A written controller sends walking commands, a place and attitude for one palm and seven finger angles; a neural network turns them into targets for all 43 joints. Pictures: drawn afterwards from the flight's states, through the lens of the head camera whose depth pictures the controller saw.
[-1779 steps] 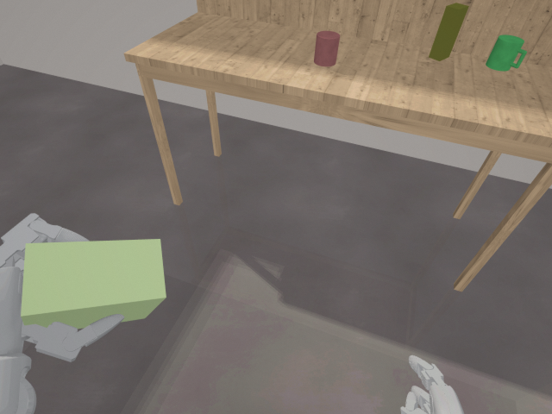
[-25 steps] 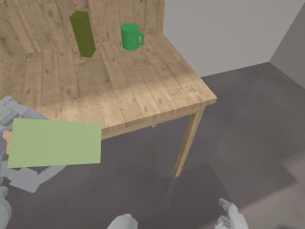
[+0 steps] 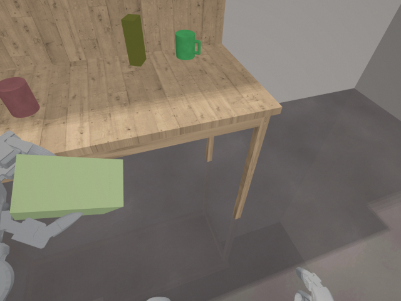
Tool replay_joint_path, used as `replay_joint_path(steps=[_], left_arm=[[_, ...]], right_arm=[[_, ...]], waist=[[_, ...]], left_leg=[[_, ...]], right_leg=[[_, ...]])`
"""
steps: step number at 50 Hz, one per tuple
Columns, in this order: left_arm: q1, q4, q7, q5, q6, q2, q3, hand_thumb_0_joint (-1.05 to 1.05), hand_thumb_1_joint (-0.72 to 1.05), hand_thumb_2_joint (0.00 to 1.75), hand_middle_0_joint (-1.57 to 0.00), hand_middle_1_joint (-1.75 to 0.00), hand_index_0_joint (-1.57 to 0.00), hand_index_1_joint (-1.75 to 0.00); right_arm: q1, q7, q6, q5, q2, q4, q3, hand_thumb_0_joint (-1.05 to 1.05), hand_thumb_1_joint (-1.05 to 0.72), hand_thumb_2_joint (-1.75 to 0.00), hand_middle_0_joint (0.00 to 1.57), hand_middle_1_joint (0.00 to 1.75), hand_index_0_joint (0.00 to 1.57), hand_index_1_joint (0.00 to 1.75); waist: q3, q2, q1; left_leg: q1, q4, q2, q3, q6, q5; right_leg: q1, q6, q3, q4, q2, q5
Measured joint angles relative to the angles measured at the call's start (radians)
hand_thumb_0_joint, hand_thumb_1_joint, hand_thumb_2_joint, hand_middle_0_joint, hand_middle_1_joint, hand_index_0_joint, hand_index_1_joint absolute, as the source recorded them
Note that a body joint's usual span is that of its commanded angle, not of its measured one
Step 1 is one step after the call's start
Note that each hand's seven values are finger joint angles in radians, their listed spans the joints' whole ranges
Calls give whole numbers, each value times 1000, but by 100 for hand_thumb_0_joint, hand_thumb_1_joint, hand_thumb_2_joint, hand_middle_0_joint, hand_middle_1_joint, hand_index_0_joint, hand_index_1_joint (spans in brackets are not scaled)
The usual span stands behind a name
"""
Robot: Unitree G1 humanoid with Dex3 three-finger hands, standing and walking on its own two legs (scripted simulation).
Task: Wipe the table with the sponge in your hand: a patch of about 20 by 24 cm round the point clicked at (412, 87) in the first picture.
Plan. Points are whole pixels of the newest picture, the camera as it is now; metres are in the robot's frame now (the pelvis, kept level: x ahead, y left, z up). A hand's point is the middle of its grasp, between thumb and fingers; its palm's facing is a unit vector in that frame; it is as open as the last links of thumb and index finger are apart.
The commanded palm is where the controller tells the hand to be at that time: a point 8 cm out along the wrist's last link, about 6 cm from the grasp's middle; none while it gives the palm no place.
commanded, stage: stop stepping back and stand still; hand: left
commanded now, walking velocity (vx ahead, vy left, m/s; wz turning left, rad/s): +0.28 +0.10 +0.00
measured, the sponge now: (84, 189) +0.23 +0.19 +0.18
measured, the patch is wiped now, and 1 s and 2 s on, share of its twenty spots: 1.00 1.00 1.00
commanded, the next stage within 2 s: stand and wait in 1.10 s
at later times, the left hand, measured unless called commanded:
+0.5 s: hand out of the picture +0.13 +0.24 +0.21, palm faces +0.44 -0.83 -0.34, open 10.4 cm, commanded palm +0.09 +0.29 +0.23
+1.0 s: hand out of the picture +0.15 +0.28 +0.21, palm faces +0.45 -0.81 -0.38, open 10.4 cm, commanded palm +0.10 +0.31 +0.23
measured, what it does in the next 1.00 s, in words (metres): steps on the spot: left foot, then right foot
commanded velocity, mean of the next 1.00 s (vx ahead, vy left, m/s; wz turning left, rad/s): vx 0.07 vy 0.01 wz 0.00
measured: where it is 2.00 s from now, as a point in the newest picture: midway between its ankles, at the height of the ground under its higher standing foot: outside the picture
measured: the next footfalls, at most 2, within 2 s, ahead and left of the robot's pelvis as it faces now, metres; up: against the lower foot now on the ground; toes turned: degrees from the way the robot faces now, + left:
left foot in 0.08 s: +0.02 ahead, +0.14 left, +0.00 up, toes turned +4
right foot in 0.30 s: -0.01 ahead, -0.10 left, +0.00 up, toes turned +1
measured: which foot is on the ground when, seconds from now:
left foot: up 0.00-0.06, down 0.08-1.00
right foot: down 0.00-0.08, up 0.10-0.28, down 0.30-1.00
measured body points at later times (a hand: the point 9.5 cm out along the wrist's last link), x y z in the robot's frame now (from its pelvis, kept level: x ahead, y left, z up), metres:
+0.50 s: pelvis -0.06 +0.00 +0.00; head -0.08 +0.01 +0.45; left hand +0.11 +0.28 +0.23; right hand +0.09 -0.24 -0.08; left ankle -0.02 +0.14 -0.73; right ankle -0.05 -0.10 -0.73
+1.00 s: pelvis -0.05 +0.03 +0.01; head -0.04 +0.04 +0.46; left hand +0.12 +0.32 +0.23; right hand +0.14 -0.18 -0.06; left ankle -0.02 +0.14 -0.73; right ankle -0.05 -0.10 -0.73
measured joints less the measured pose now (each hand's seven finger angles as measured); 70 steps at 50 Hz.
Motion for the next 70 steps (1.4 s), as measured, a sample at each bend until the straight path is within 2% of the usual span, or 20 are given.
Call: replay_joint_path(steps=[3, 4, 5, 7, 9, 11, 13, 15, 17, 19, 21, 23, 25, 26, 28, 30, 34, 38, 43, 70], left_arm=[[0, 7, 11, -3, 24, -10, -19, -1, -53, 103, -68, -131, -73, -131], [1, -4, 16, -4, 25, -10, -23, -1, -53, 103, -68, -131, -73, -131], [-8, -10, 19, -5, 24, 0, -21, -1, -53, 103, -68, -131, -73, -131], [-22, -3, 11, 4, 26, 36, 0, -1, -53, 103, -68, -131, -73, -131], [-27, 32, 9, 7, 14, 49, 9, -1, -53, 103, -68, -131, -73, -131], [-34, 78, 12, 0, 3, 43, 8, -1, -53, 103, -68, -131, -73, -131], [-34, 101, 13, -8, 10, 41, 11, -1, -53, 103, -68, -131, -73, -131], [-46, 84, 5, -5, 9, 55, 20, -1, -53, 103, -68, -131, -73, -131], [-58, 68, -11, -5, 1, 7, -4, -1, -53, 103, -68, -131, -73, -131], [-31, 44, -18, -11, -8, -22, -22, -1, -53, 103, -68, -131, -73, -131], [7, 19, -15, -12, -18, -28, -23, -1, -53, 103, -68, -131, -73, -131], [28, -4, 0, -9, -24, -18, -19, -1, -53, 103, -68, -131, -73, -131], [26, -22, 16, -9, -30, -8, -17, -1, -53, 103, -68, -131, -73, -131], [8, -20, 22, -9, -31, 1, -14, -1, -53, 103, -68, -131, -73, -131], [-29, 8, 31, -7, -24, 22, 0, -1, -53, 103, -68, -131, -73, -131], [-48, 39, 35, -1, -13, 28, 13, -1, -53, 103, -68, -131, -73, -131], [-21, 38, 28, -3, -13, 6, 17, -1, -53, 103, -68, -131, -73, -131], [1, 5, 21, -1, -26, -12, -8, -1, -53, 103, -68, -131, -73, -131], [-9, 9, 21, 5, -29, 11, 3, -1, -53, 103, -68, -131, -73, -131], [19, 30, 30, 0, -30, -3, -8, -1, -53, 103, -68, -131, -73, -131]], right_arm=[[16, -19, 6, -6, 1, 2, 14, 1, -90, -89, 20, 30, 20, 30], [25, -25, -2, -9, -10, -17, 18, 1, -90, -89, 20, 30, 20, 30], [24, -31, -12, -9, -13, -29, 16, 1, -90, -89, 20, 30, 20, 30], [32, -27, -25, -7, 4, -43, 8, 1, -90, -89, 20, 30, 20, 30], [61, -13, -47, 5, 14, -47, 6, 1, -90, -89, 20, 30, 20, 30], [85, -9, -55, 8, 15, -37, 15, 1, -90, -89, 20, 30, 20, 30], [102, -12, -43, 3, 13, -40, 26, 1, -90, -89, 20, 30, 20, 30], [104, -8, -33, 0, 10, -61, 25, 1, -90, -89, 20, 30, 20, 30], [75, -3, -23, 2, -13, -25, 13, 1, -90, -89, 20, 30, 20, 30], [63, -1, -13, 4, -17, 5, 0, 1, -90, -89, 20, 30, 20, 30], [60, -7, -9, 3, -13, 5, -4, 1, -90, -89, 20, 30, 20, 30], [61, -22, -16, 0, -14, -15, -3, 1, -90, -89, 20, 30, 20, 30], [62, -36, -33, -5, -39, -51, -8, 1, -90, -89, 20, 30, 20, 30], [49, -42, -38, -6, -43, -55, -15, 1, -90, -89, 20, 30, 20, 30], [23, -49, -32, 1, -29, -51, -18, 1, -90, -89, 20, 30, 20, 30], [13, -45, -32, 4, -15, -53, -13, 1, -90, -89, 20, 30, 20, 30], [2, -12, -39, 1, 0, -44, -1, 1, -90, -89, 20, 30, 20, 30], [-4, -6, -39, -4, 9, -40, 8, 1, -90, -89, 20, 30, 20, 30], [-30, -7, -34, -4, 19, -61, 16, 1, -90, -89, 20, 30, 20, 30], [-19, -15, -20, -7, -13, -61, -2, 1, -90, -89, 20, 30, 20, 30]], waist=[[-53, -20, -14], [-67, -2, -22], [-64, 2, -33], [-59, -26, -23], [-84, -24, -32], [-108, -1, -41], [-115, 22, -48], [-100, 10, -34], [-61, 50, -16], [-50, 44, -3], [-46, 13, 2], [-36, -14, 1], [-32, 12, -5], [-21, 19, -11], [-2, 3, -9], [-2, 9, -16], [-8, 33, -17], [8, 12, -7], [33, 3, 3], [19, 33, -10]], left_leg=[[118, -192, 7, 43, 29, -48], [169, -308, 16, 27, 47, -103], [170, -353, 19, 17, 50, -51], [168, -349, 12, 44, 24, 50], [174, -373, 6, 45, 20, 81], [180, -415, 11, 29, 14, 105], [164, -411, 22, 11, 8, 90], [73, -247, 17, 8, 18, -11], [-14, -9, 28, -38, 9, -1], [-45, 84, 18, -37, 5, 33], [-16, -2, 19, -6, 12, 55], [65, -202, 24, 27, 22, 68], [144, -396, 39, 0, 45, 26], [139, -408, 40, -9, 33, 95], [134, -379, 26, -4, -3, 143], [136, -372, 21, -13, -20, 142], [122, -315, 26, -31, -6, 115], [184, -402, 10, -13, -18, 112], [198, -444, 1, 3, -4, 146], [187, -492, 10, 6, 0, 196]], right_leg=[[-36, 3, -23, 5, -25, -39], [-63, 7, -39, 32, -17, -87], [-92, 18, -43, 87, -14, -151], [-147, 36, -10, 332, -8, -226], [-154, 41, -8, 505, 1, -228], [-87, 34, -28, 430, 1, -242], [33, 20, -45, 199, 7, -258], [112, -19, -18, -15, 1, -166], [103, -20, -39, -2, 30, -107], [116, -10, -34, -26, 29, -88], [127, -1, -16, -56, 11, -70], [128, 6, -4, -49, -11, -72], [100, 14, -15, 7, -4, -105], [85, 20, -19, 44, -5, -127], [80, 28, 6, 90, -9, -181], [99, 26, 7, 62, -6, -134], [131, 19, -4, 8, 11, -115], [155, 34, 7, -16, -5, -114], [167, 50, 21, -62, -14, -85], [169, 52, 25, -145, -3, -14]])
